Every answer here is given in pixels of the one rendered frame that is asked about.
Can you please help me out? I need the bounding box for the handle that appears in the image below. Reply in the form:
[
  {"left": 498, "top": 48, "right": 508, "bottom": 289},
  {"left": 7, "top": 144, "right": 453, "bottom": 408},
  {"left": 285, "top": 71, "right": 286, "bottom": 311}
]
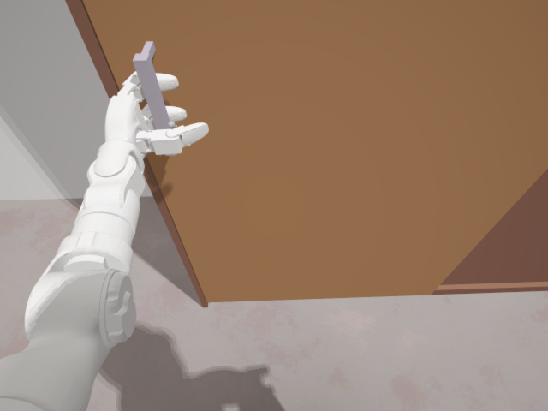
[{"left": 133, "top": 41, "right": 177, "bottom": 156}]

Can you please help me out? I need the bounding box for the wardrobe door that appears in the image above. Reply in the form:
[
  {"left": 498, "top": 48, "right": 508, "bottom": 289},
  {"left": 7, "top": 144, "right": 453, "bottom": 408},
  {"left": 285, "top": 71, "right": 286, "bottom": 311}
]
[
  {"left": 83, "top": 0, "right": 548, "bottom": 302},
  {"left": 440, "top": 169, "right": 548, "bottom": 285}
]

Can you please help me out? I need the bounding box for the robot left hand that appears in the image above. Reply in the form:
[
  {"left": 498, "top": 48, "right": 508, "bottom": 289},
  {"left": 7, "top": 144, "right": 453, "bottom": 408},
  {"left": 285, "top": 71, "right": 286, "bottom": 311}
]
[{"left": 104, "top": 71, "right": 209, "bottom": 159}]

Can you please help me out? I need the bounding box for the left robot forearm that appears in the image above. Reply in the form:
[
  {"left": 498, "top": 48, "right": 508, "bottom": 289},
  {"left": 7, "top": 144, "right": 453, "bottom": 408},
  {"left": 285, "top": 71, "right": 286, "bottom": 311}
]
[{"left": 24, "top": 140, "right": 146, "bottom": 343}]

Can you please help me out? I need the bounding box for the left robot upper arm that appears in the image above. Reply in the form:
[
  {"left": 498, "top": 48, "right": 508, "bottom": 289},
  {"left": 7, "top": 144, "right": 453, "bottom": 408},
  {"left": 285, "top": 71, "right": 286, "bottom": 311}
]
[{"left": 0, "top": 269, "right": 136, "bottom": 411}]

